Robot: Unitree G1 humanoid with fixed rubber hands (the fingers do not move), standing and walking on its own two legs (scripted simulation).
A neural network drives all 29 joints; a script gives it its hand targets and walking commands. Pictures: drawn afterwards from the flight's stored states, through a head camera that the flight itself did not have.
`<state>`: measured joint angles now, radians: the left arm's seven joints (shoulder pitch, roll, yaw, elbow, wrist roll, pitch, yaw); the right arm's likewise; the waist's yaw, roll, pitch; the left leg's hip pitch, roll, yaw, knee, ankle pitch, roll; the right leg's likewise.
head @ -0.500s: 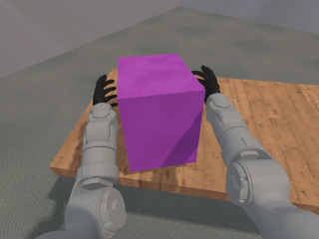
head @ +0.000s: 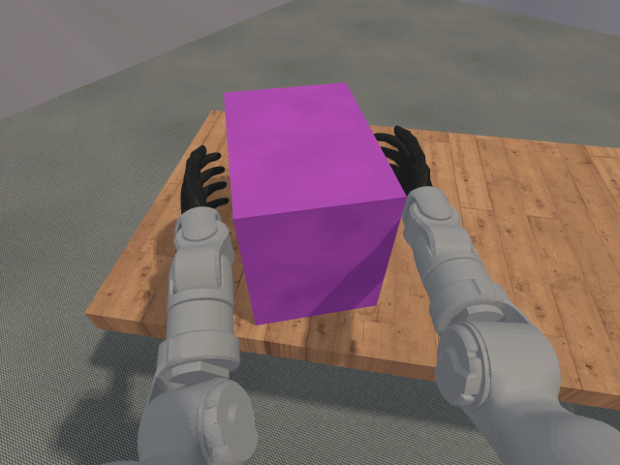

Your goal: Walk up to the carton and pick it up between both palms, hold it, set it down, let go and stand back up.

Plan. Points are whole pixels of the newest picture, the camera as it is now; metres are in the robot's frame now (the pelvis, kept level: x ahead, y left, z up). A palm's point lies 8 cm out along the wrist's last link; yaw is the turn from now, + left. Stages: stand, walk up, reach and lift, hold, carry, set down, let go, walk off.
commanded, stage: set down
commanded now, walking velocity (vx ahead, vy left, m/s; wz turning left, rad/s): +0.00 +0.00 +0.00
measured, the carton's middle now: (301, 201) +0.47 +0.09 +0.08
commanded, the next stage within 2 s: none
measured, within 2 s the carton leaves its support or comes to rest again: neither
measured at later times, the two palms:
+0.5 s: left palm (200, 211) +0.37 +0.20 +0.14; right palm (411, 187) +0.46 -0.07 +0.14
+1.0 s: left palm (205, 233) +0.38 +0.20 +0.09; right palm (396, 196) +0.50 -0.06 +0.09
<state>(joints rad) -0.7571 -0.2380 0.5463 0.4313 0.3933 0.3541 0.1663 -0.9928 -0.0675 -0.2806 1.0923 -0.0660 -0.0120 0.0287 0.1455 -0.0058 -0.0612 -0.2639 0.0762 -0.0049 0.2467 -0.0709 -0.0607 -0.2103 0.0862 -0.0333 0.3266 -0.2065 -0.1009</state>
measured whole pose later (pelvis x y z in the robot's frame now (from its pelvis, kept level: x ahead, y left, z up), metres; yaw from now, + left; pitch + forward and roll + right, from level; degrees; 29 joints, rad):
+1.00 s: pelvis -0.01 +0.01 -0.01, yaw +0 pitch +19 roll -1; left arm -0.58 -0.11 0.15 -0.02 0.02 0.54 0.32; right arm -0.99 -0.32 0.19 0.70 0.40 0.12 -0.13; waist 0.17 0.05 -0.03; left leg -0.63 0.10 -0.01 0.41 -0.10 -0.07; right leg -0.52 0.10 -0.06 0.38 -0.18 -0.08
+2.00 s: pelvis -0.03 +0.04 -0.01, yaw -2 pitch +13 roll -1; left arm -0.96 0.02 0.14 0.20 -0.10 0.79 0.36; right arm -1.26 -0.57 0.19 1.00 0.46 0.35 0.08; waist 0.23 0.06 -0.09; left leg -0.55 0.07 0.01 0.39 -0.08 -0.04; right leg -0.47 0.08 0.00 0.40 -0.16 -0.05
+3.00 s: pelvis -0.04 +0.02 -0.01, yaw -2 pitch +9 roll +0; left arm -0.89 0.01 0.14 0.08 -0.08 0.91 0.37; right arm -1.16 -0.48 0.19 0.83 0.49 0.44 0.00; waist 0.18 0.01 -0.05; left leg -0.46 0.07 -0.01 0.36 -0.06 -0.06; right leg -0.41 0.09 0.00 0.42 -0.17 -0.07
